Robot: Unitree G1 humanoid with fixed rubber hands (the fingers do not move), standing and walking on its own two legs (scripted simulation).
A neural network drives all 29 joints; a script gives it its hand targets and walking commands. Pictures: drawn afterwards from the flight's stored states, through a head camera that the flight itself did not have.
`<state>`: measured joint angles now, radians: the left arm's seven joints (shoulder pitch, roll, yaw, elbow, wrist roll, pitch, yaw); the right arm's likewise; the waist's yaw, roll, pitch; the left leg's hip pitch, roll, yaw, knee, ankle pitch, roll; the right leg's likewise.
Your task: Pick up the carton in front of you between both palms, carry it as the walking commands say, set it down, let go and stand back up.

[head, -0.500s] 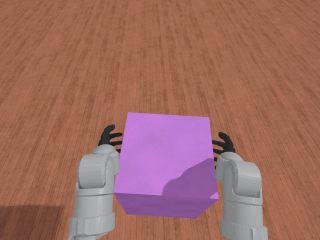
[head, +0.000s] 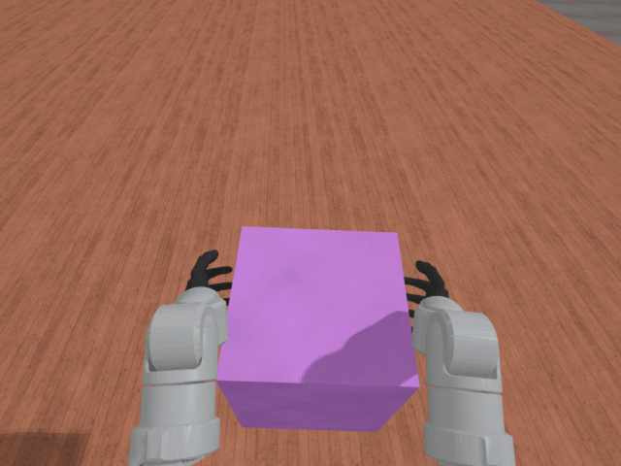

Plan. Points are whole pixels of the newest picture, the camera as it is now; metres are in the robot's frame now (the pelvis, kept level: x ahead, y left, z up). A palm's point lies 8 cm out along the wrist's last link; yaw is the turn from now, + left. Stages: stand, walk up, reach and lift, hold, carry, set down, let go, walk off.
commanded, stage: carry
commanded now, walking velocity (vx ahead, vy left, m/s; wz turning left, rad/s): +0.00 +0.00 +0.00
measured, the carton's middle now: (314, 336) +0.31 +0.00 -0.01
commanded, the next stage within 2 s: hold in 1.76 s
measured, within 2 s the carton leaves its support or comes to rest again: neither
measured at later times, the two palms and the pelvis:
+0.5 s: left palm (199, 354) +0.25 +0.15 +0.04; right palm (433, 364) +0.25 -0.14 +0.04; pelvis -0.03 +0.00 +0.00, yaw +0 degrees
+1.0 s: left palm (188, 376) +0.23 +0.15 +0.04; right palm (439, 386) +0.22 -0.14 +0.04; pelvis -0.07 +0.00 +0.00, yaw +0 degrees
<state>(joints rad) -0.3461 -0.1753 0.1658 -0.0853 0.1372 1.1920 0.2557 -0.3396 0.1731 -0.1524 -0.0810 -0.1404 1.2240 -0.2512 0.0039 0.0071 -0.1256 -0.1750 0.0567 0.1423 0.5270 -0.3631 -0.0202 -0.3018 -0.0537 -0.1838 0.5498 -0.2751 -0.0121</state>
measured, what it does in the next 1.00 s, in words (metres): shifts its weight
